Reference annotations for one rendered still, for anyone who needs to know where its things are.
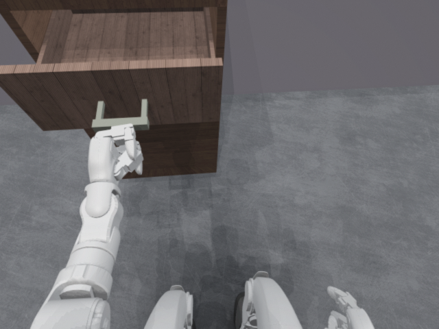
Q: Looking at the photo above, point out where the robot right hand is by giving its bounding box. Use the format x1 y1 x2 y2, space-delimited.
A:
325 286 375 329

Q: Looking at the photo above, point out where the left robot upper arm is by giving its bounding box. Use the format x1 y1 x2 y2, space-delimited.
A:
33 297 110 329

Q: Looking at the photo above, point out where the robot left forearm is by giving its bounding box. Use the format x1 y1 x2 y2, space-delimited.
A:
30 181 123 329

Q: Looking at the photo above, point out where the robot right shin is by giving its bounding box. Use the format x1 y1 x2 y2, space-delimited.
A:
240 271 269 329

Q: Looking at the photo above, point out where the drawer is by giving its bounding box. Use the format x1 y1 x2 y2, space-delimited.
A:
0 7 223 131

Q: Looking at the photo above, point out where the robot left thigh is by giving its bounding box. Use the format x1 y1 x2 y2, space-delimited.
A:
144 290 193 329

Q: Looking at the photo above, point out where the robot left hand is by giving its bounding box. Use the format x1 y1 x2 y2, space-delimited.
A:
88 123 143 186

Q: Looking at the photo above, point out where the cabinet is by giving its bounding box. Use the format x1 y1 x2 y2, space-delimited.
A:
0 0 228 179

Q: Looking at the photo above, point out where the handle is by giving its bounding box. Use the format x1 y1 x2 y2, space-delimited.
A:
92 99 150 133

